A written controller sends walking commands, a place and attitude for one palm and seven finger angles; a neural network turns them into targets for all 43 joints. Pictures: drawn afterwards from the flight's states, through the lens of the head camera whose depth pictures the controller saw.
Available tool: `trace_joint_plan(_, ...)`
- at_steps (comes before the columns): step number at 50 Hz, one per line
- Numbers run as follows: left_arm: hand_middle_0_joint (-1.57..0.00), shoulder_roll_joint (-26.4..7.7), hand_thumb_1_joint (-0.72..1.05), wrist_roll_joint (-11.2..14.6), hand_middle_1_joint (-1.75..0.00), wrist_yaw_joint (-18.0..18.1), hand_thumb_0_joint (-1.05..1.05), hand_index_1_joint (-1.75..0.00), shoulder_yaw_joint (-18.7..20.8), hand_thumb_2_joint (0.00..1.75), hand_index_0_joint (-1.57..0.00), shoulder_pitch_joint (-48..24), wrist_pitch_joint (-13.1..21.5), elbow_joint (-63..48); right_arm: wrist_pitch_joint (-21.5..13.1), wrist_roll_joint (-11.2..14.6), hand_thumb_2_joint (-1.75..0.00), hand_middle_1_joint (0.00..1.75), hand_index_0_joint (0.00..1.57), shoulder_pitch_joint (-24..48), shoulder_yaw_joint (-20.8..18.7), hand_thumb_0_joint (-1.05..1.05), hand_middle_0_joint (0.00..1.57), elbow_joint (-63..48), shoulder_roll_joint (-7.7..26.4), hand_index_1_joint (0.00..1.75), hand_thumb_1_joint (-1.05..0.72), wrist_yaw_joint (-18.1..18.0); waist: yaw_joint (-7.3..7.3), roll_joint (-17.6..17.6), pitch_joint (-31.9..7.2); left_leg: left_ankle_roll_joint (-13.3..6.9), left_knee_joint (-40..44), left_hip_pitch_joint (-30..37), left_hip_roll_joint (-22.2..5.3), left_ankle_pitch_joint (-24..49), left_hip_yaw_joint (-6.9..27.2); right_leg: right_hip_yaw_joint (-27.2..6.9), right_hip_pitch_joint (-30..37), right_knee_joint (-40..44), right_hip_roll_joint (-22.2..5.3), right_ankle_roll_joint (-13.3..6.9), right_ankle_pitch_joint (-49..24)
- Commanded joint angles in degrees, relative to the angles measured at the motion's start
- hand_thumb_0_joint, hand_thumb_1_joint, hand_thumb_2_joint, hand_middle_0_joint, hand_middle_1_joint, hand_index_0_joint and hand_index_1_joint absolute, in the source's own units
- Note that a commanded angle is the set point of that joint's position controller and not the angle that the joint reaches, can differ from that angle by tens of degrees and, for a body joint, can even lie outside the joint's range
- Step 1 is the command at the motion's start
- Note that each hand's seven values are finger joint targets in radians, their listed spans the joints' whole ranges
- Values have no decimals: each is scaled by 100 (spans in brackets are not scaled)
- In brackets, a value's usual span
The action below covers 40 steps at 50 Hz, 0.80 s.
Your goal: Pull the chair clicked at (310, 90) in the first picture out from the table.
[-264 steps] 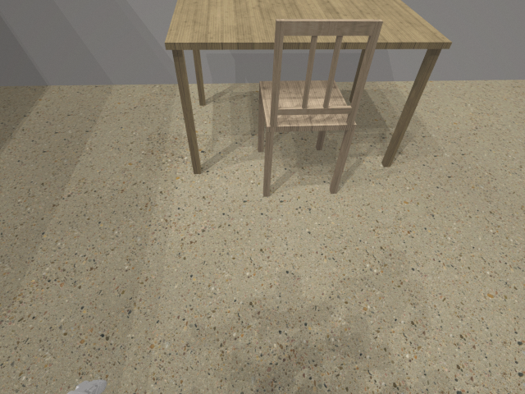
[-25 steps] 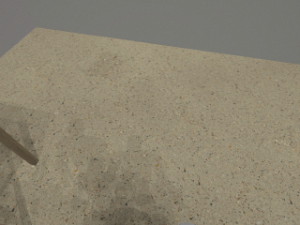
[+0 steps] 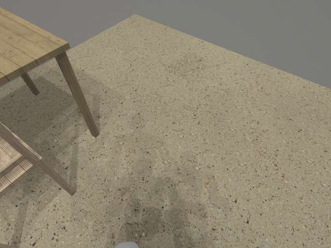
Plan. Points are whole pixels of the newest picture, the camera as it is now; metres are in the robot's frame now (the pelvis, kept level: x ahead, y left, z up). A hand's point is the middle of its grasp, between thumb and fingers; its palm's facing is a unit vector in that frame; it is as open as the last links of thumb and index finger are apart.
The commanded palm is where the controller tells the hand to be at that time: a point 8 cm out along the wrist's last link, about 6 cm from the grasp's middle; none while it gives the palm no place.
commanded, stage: turn to face it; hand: left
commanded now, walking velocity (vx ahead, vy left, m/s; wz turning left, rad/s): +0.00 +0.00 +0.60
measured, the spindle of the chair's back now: out of the picture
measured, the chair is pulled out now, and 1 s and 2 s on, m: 0.00 0.00 0.00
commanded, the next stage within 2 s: take the last steps up to it in 1.68 s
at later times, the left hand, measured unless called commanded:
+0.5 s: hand out of the picture +0.07 +0.25 -0.14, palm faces +0.26 -0.93 -0.25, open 7.4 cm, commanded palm none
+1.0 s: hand out of the picture -0.12 +0.20 -0.16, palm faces +0.57 -0.78 -0.25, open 7.4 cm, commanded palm none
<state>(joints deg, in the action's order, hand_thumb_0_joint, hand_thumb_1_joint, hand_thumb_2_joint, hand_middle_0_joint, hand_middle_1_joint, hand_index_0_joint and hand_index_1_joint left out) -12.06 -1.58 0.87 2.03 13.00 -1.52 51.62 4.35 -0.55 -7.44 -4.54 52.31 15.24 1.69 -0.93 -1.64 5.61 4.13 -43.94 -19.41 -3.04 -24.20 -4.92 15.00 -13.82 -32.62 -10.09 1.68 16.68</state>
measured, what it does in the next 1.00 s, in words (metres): steps on the spot, turning left: left foot, then right foot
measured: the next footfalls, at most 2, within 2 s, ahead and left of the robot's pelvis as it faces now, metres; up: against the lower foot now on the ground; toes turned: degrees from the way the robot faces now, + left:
left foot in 0.04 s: +0.03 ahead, +0.12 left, +0.00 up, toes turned +8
right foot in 0.58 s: +0.06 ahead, -0.11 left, +0.00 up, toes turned +18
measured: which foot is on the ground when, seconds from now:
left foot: up 0.00-0.02, down 0.04-0.58, up 0.60-1.00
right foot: down 0.00-0.04, up 0.06-0.56, down 0.58-1.00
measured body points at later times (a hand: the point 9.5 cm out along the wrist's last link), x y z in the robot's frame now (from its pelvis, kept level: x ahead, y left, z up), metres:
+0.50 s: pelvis -0.02 +0.02 +0.01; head +0.01 +0.03 +0.45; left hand +0.05 +0.30 -0.12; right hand +0.09 -0.22 -0.14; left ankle -0.01 +0.12 -0.73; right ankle +0.02 -0.13 -0.69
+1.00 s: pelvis -0.04 +0.00 +0.00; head -0.01 +0.03 +0.45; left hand -0.15 +0.24 -0.14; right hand +0.18 -0.18 -0.14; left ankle -0.12 +0.10 -0.70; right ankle +0.02 -0.12 -0.73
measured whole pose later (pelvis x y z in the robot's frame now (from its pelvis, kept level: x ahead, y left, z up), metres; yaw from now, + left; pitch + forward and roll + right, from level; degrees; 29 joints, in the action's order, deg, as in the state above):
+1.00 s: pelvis -0.04 +0.00 +0.00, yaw +36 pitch +0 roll +1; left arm -12.6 -1.5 1.0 2.0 14.2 -1.8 51.5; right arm 4.7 -0.6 -9.3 -4.5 53.7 15.8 1.7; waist -0.3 -0.8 5.7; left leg 4.2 -46.3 -20.6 -3.0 -24.3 -3.7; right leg 14.5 -11.8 -31.8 -9.9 2.4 18.0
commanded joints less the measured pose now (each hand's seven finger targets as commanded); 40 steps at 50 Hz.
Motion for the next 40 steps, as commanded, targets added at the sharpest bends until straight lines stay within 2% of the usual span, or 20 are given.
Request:
trace_joint_plan(1, -20, -1147, 90, 76, -30, 33, 0, -30, 384, 90, -20, 159, 35, -332, -299, -18, -90, 30, 20, -548, -164, 0, 20, -395, 782, 30, -90, 0, 273, 51, -1269, -298, 2184, 1612, -237, 1685, 381, -464, -174, -854, -805, -59, -1483)
trace_joint_plan(2, -20, -758, 90, 113, -30, -19, 0, -30, 304, 90, -20, 2, 16, -599, -346, -45, -90, 30, 20, -859, -345, 0, 20, -399, 1482, 30, -90, -48, 520, 1932, -1285, -1025, 2341, 2451, -1861, 3778, 2528, -310, -2027, -2134, 48, 469, 1514)
trace_joint_plan(3, -20, -755, 90, 53, -30, 6, 0, -30, 254, 90, -20, -480, -40, -746, -305, -22, -90, 30, 20, -1240, -384, 0, 20, -233, 1676, 30, -90, -93, 708, 1694, -1268, -1566, 2283, 2167, -2282, 4628, 2667, -940, -2268, -2975, 201, 434, 2142)
trace_joint_plan(4, -20, -796, 90, 34, -30, 6, 0, -30, 279, 90, -20, -552, -72, -718, -313, -46, -90, 30, 20, -1122, -323, 0, 20, -197, 1477, 30, -90, -129, 592, 1265, -1108, -1604, 2301, 1817, -2055, 4057, 2267, -1237, -2235, -3279, 97, 362, 1767)
trace_joint_plan(5, -20, -732, 90, 41, -30, 10, 0, -30, 310, 90, -20, -591, -71, -629, -344, -56, -90, 30, 20, -825, -289, 0, 20, -273, 1288, 30, -90, -181, 516, 1526, -988, -1482, 2337, 1579, -1672, 3723, 2192, -1351, -2281, -3424, 141, 371, 1397)
trace_joint_plan(7, -20, -827, 90, 52, -30, -43, 0, -30, 346, 90, -20, -424, -56, -449, -365, -50, -90, 30, 20, -245, -170, 0, 20, -445, 1016, 30, -90, -209, 258, 1279, -739, -1217, 2405, 1213, -1207, 3344, 1735, -1459, -2107, -3551, 209, 409, 697)
trace_joint_plan(9, -20, -813, 90, 57, -30, -53, 0, -30, 352, 90, -20, -239, -64, -349, -387, -38, -90, 30, 20, -203, -138, 0, 20, -467, 954, 30, -90, -215, 173, 969, -731, -1158, 2459, 1179, -997, 3280, 1637, -1437, -1965, -3472, 314, 459, 415)
trace_joint_plan(14, -20, -798, 90, 74, -30, 0, 0, -30, 332, 90, -20, -417, -67, -419, -366, -44, -90, 30, 20, -511, -158, 0, 20, -372, 942, 30, -90, -215, 275, 797, -785, -1331, 2545, 1323, -975, 2849, 2087, -1535, -1841, -2829, 440, 514, 450)
trace_joint_plan(21, -20, -712, 90, 113, -30, 47, 0, -30, 289, 90, -20, -821, -15, -652, -320, -79, -90, 30, 20, -758, -217, 0, 20, -277, 952, 30, -90, -212, 389, 1072, -826, -1478, 2356, 1342, -912, 3164, 2795, -1612, -1476, -1747, 713, 438, 874)
trace_joint_plan(24, -20, -658, 90, 152, -30, 72, 0, -30, 268, 90, -20, -640, 4, -653, -282, -91, -90, 30, 20, -636, -240, 0, 20, -322, 980, 30, -90, -207, 291, 1178, -902, -1414, 2230, 906, -786, 3254, 2975, -1589, -736, -1055, 894, 342, 818)
trace_joint_plan(26, -20, -719, 90, 171, -30, 88, 0, -30, 279, 90, -20, -370, 42, -615, -270, -69, -90, 30, 20, -476, -255, 0, 20, -368, 953, 30, -90, -190, 140, 1118, -965, -1275, 2029, 547, -612, 3238, 3032, -1550, -75, -189, 984, 292, 403)
trace_joint_plan(27, -20, -746, 90, 179, -30, 102, 0, -30, 305, 90, -20, -129, 79, -567, -261, -48, -90, 30, 20, -389, -250, 0, 20, -397, 907, 30, -90, -182, 3, 1002, -1037, -1090, 1824, 196, -447, 2846, 2942, -1529, 519, 569, 929, 271, -142)
trace_joint_plan(28, -20, -980, 90, 147, -30, 129, 0, -30, 352, 90, -20, 83, 142, -522, -262, 2, -90, 30, 20, -461, -227, 0, 20, -415, 673, 30, -90, -155, -86, 372, -1184, -761, 1326, -491, -132, 1911, 2635, -1957, 1445, 1420, 400, 154, -464)
trace_joint_plan(29, -20, -1548, 90, 54, -30, 173, 0, -30, 454, 90, -20, 64, 189, -561, -264, 48, -90, 30, 20, -652, -159, 0, 20, -504, 250, 30, -90, -144, -69, -1458, -1163, -211, -39, -1711, 700, -234, 1350, -3568, 2143, 1903, -1282, -430, -428)
trace_joint_plan(30, -20, -1617, 90, 67, -30, 173, 0, -30, 408, 90, -20, -6, 139, -652, -247, -50, -90, 30, 20, -494, -216, 0, 20, -559, 533, 30, -90, -156, -90, -1321, -956, -152, -1222, -1624, 669, -988, 1048, -3756, 1071, 1875, -1936, -885, -824)
trace_joint_plan(31, -20, -1431, 90, 68, -30, 180, 0, -30, 363, 90, -20, -353, 109, -765, -198, -63, -90, 30, 20, -533, -254, 0, 20, -560, 581, 30, -90, -123, 94, -606, -678, -177, -1926, -1411, 491, -673, 1133, -3259, 419, 1883, -1789, -1038, -618)
trace_joint_plan(32, -20, -1189, 90, 90, -30, 172, 0, -30, 343, 90, -20, -630, 144, -774, -115, -86, -90, 30, 20, -554, -261, 0, 20, -392, 526, 30, -90, -89, 216, -870, -489, -155, -2225, -1388, 343, -383, 1108, -2882, 197, 1890, -1312, -830, -489)
trace_joint_plan(34, -20, -911, 90, 109, -30, 110, 0, -30, 213, 90, -20, -773, 166, -789, -64, -100, -90, 30, 20, -723, -240, 0, 20, -205, 476, 30, -90, -18, 354, -676, -182, -30, -2693, -1432, 251, 296, 814, -1974, 120, 1691, -737, -581, -946)
trace_joint_plan(36, -20, -845, 90, 96, -30, 103, 0, -30, 202, 90, -20, -579, 192, -701, -46, -75, -90, 30, 20, -765, -221, 0, 20, -165, 404, 30, -90, 13, 322, -766, -232, 33, -2768, -1472, 211, 543, 678, -1565, 274, 1606, -630, -518, -1233)
trace_joint_plan(40, -20, -963, 90, 66, -30, 114, 0, -30, 232, 90, -20, -97, 185, -558, -13, -80, -90, 30, 20, -360, -183, 0, 20, -267, 425, 30, -90, 17, 81, -879, -258, 128, -2339, -1511, 67, 436, 514, -1427, 634, 1584, -832, -666, -1224)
